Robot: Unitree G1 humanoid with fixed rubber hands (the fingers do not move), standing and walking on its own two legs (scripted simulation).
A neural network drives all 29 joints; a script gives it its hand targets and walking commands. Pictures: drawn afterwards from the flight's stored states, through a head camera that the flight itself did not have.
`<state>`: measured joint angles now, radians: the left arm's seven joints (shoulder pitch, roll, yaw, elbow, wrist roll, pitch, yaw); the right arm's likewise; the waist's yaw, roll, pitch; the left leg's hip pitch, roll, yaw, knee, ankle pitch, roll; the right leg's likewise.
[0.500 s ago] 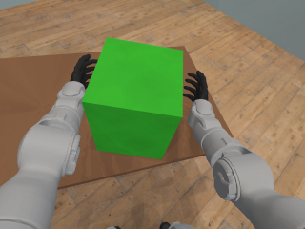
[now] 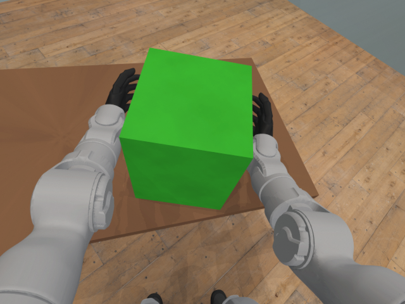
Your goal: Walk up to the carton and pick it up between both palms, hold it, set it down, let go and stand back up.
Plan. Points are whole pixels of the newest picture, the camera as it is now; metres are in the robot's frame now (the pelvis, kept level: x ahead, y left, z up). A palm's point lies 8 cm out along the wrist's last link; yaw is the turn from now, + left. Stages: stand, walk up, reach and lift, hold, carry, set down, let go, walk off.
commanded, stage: reach and lift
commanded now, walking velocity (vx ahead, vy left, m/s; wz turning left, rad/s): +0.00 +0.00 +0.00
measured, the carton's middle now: (188, 137) +0.44 -0.01 +0.02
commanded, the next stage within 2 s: none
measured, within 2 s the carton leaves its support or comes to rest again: leaves its support in 1.54 s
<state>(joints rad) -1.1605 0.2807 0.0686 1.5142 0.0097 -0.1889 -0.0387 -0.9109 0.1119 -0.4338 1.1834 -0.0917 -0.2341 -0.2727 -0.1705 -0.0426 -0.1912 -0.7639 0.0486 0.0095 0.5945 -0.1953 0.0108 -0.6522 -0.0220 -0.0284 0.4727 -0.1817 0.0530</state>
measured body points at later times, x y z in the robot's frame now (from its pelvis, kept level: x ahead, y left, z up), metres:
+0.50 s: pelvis +0.02 -0.01 +0.02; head +0.10 +0.04 +0.46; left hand +0.49 +0.14 +0.06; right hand +0.42 -0.15 +0.05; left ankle +0.03 +0.10 -0.72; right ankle +0.01 -0.16 -0.72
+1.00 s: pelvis +0.02 -0.01 +0.02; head +0.11 +0.04 +0.46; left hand +0.49 +0.14 +0.06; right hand +0.42 -0.15 +0.05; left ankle +0.03 +0.10 -0.72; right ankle +0.01 -0.16 -0.72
